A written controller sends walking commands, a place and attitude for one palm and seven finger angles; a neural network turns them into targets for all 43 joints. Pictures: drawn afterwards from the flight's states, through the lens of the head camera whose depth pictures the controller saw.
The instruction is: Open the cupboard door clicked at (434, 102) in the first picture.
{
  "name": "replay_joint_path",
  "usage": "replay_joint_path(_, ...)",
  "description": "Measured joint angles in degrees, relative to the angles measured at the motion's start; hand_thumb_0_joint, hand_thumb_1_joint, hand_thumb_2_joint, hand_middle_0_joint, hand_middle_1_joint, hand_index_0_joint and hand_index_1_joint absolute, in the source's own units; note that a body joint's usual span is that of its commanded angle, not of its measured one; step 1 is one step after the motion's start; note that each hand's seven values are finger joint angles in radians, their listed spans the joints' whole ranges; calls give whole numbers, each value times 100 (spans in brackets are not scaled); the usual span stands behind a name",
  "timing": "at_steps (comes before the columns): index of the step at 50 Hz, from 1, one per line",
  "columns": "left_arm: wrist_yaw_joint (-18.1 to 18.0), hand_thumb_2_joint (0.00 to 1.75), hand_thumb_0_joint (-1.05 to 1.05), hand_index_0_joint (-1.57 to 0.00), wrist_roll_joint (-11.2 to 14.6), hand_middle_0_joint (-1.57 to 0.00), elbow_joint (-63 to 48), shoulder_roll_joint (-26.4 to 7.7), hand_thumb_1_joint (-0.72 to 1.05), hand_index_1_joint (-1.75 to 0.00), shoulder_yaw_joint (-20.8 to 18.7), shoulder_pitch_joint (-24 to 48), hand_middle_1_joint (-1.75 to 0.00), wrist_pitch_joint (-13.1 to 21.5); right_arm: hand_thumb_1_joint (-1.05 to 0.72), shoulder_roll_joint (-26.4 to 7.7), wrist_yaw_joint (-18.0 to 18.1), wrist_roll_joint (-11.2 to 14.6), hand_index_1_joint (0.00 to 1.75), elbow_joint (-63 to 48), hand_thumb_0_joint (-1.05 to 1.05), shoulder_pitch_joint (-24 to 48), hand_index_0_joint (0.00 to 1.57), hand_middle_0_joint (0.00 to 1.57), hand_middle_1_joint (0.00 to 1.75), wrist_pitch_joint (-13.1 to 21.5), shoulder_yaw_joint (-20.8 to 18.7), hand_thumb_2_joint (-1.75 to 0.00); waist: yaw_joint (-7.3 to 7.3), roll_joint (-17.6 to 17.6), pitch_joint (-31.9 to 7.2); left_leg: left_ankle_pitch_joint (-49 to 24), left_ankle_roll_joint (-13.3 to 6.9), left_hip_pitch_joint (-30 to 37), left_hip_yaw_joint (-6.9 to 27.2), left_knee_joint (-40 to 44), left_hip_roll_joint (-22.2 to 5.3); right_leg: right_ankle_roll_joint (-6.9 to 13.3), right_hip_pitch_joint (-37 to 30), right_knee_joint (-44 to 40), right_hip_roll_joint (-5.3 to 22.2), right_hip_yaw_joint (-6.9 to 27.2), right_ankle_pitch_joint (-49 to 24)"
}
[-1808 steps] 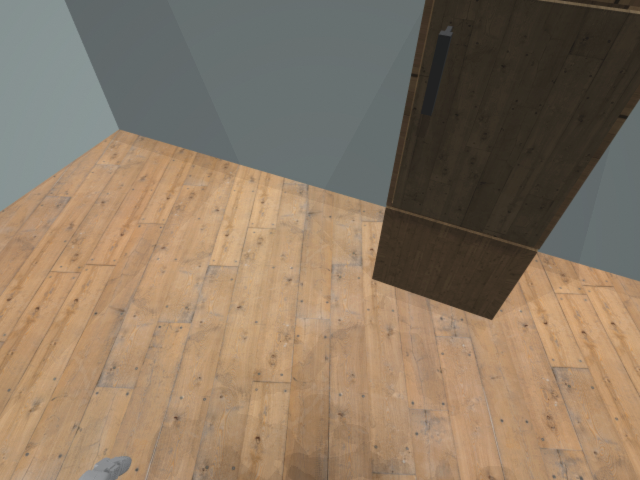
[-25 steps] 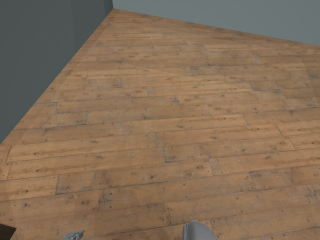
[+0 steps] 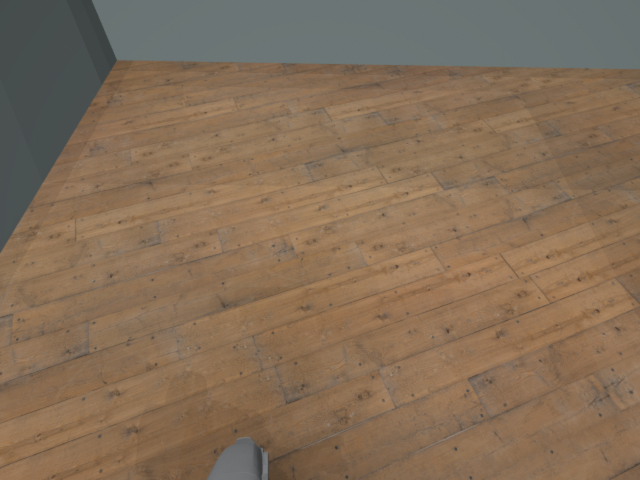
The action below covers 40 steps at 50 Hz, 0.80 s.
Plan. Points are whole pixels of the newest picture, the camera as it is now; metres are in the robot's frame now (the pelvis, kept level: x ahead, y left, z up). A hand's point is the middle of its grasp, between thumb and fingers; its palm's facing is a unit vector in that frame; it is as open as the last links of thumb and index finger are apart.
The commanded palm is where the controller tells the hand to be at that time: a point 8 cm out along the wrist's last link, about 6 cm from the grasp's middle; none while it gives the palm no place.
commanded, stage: walk to a spot facing it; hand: left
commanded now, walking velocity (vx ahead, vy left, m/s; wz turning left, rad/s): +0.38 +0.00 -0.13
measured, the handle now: out of the picture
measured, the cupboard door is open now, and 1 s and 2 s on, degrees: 37 37 37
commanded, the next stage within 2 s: turn to face it in 0.26 s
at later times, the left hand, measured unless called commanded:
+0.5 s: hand (232, 330) +0.36 +0.17 -0.17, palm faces -0.15 -0.97 -0.19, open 7.4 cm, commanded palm none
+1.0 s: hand (221, 288) +0.45 +0.21 -0.18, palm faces +0.19 -0.96 -0.22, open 7.3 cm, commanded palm none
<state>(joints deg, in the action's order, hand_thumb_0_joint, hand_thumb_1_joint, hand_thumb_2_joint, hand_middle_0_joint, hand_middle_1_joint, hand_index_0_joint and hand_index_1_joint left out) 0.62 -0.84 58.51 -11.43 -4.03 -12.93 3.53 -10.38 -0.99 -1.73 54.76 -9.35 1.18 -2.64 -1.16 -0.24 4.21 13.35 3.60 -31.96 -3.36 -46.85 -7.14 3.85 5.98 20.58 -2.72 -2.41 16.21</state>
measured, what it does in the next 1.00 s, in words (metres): walks ahead: left foot, then right foot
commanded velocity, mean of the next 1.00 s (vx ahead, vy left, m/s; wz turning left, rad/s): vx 0.09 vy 0.00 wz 0.27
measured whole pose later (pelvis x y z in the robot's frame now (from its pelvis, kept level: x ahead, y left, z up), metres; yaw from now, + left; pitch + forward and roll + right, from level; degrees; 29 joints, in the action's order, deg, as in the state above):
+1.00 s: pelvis +0.37 -0.01 -0.01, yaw +10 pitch +3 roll -1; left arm -0.6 -0.7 55.3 -13.1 -4.8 -6.3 -2.3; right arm -10.1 1.1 -2.0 54.6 -13.3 0.6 -2.5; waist -2.1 -0.9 2.4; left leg 16.0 -1.5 -19.5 -2.7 -32.9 -1.6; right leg -5.5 27.9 62.7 3.8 -2.8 26.1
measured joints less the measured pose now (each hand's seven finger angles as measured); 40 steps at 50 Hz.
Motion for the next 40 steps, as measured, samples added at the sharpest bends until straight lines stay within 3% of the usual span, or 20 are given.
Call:
replay_joint_path(5, -11, 90, 0, -20, 3, -20, 296, 3, 93, -30, 37, -508, -30, 3, -91, 5, -26, 0, 30, -28, 1, 355, 20, 20, 30, 103, 17, -90, 223, -50, -44, -204, -193, 561, -217, 1274, 325, -158, -540, 193, 47, 136, 626)
replay_joint_path(6, -8, 90, 0, -20, 14, -20, 339, 28, 93, -30, 39, -639, -30, -17, -91, -23, -18, -21, 30, -62, 1, 381, 20, 20, 30, 172, 34, -90, 247, -16, -75, -346, -315, 756, -223, 1537, 358, -186, -470, 583, 37, 168, 857)
replay_joint_path(8, 8, 90, 0, -20, 43, -20, 440, 20, 92, -30, 50, -711, -30, -110, -91, 12, 35, -86, 30, -95, 1, 445, 20, 20, 30, 277, 42, -90, 256, -103, -26, -304, -572, 797, -354, 1162, 386, -175, 155, 2331, 134, 179, 1100)
replay_joint_path(10, 26, 90, 1, -20, 9, -20, 481, 10, 92, -30, 48, -678, -30, -198, -91, 57, 67, -99, 30, -127, 0, 347, 20, 20, 30, 291, 65, -90, 255, -180, -6, 44, -609, 1025, -485, 1075, 416, -169, 896, 4004, 216, 186, 1027)
replay_joint_path(13, 86, 90, 1, -20, -56, -20, 392, 19, 92, -30, 13, -441, -30, -279, -91, 118, 141, -81, 30, -17, 0, 16, 20, 20, 30, 322, 79, -90, 261, -204, -13, 84, -517, 1494, -556, 1545, 483, -260, 1813, 4919, 456, 92, 392)
replay_joint_path(16, 149, 90, 1, -20, -73, -20, 167, 92, 92, -30, -3, -197, -30, -317, -93, 107, 222, -40, 30, 207, 0, -333, 20, 20, 30, 309, 44, -90, 295, -120, -23, 41, -512, 1973, -641, 2100, 475, -383, 2396, 4516, 680, 42, 28)
replay_joint_path(19, 197, 90, 1, -19, -77, -20, -14, 163, 91, -30, -6, 8, -30, -358, -94, -8, 199, -42, 30, 379, 0, -630, 20, 21, 30, 226, 15, -90, 242, 14, -50, 133, -442, 2370, -772, 2416, 387, -460, 2605, 3504, 827, -89, -195)
replay_joint_path(24, 145, 90, 1, -19, -83, -20, -98, 81, 91, -30, 40, 383, -30, -261, -93, -44, 178, -37, 30, 627, 0, -1084, 20, 20, 30, 118, 45, -90, -89, 59, -31, 680, -204, 2729, -831, 2169, 219, -445, 2137, 1692, 770, -295, -737)
replay_joint_path(25, 132, 90, 1, -20, -88, -20, -120, 28, 91, -30, 55, 424, -30, -196, -92, -13, 172, -17, 30, 689, 0, -1221, 20, 20, 30, 100, 66, -90, -145, 2, -67, 882, -140, 2724, -791, 1941, 209, -419, 1911, 1364, 757, -309, -1029)
replay_joint_path(26, 106, 90, 1, -20, -96, -20, -130, -21, 91, -30, 62, 467, -30, -111, -92, 26, 160, 14, 30, 759, 1, -1355, 20, 20, 30, 74, 83, -90, -178, -82, -140, 1102, -131, 2598, -735, 1554, 219, -352, 1743, 1252, 792, -309, -706)
replay_joint_path(28, 39, 90, 1, -20, -67, -20, -102, 72, 91, -30, 88, 653, -30, -47, -92, -2, 157, 78, 30, 894, 1, -1369, 20, 20, 30, -84, 79, -90, -243, 86, -98, 1827, -184, 2104, -326, 283, 156, -296, 1688, 1543, 738, -511, -172)
replay_joint_path(30, -24, 90, 0, -20, -54, -20, -146, 181, 91, -30, 121, 780, -30, -63, -92, 23, 173, 101, 30, 948, 1, -1318, 20, 20, 30, -201, 63, -90, -291, 154, -50, 1981, -196, 1538, -85, -857, 224, -318, 1471, 1463, 771, -732, -127)
replay_joint_path(32, -93, 90, 0, -20, -45, -20, -199, 251, 91, -30, 134, 820, -30, -84, -92, 86, 170, 110, 30, 932, 1, -1201, 20, 20, 30, -271, 72, -90, -294, 88, -36, 1891, -154, 1070, -71, -1434, 265, -351, 1233, 1246, 826, -897, -142)
replay_joint_path(35, -134, 90, 0, -20, -55, -20, -208, 288, 91, -30, 139, 770, -30, -148, -91, 187, 123, 104, 30, 760, 1, -997, 20, 20, 30, -295, 77, -90, -283, -121, -84, 1621, -108, 750, -222, -1032, 261, -413, 938, 986, 939, -1084, -103)
replay_joint_path(38, -148, 90, -1, -20, -16, -20, -229, 262, 92, -30, 70, 721, -30, -187, -91, 215, 72, 71, 30, 514, 1, -795, 20, 20, 30, -249, 71, -90, -253, -262, -96, 919, -83, 804, -391, 94, 268, -529, 797, 1122, 1075, -1271, 122)
replay_joint_path(39, -134, 90, -1, -20, -8, -20, -238, 245, 92, -30, 66, 692, -30, -215, -91, 188, 52, 55, 30, 429, 1, -744, 20, 20, 30, -225, 63, -90, -240, -261, -100, 560, -92, 906, -432, 554, 282, -580, 791, 1293, 1118, -1329, 263)
replay_joint_path(40, -115, 90, -1, -20, 6, -21, -263, 246, 92, -30, 64, 634, -30, -260, -91, 122, 35, 33, 30, 325, 1, -730, 20, 20, 30, -186, 49, -90, -221, -187, -148, 239, -225, 986, -385, 912, 277, -633, 849, 1545, 1132, -1390, 445)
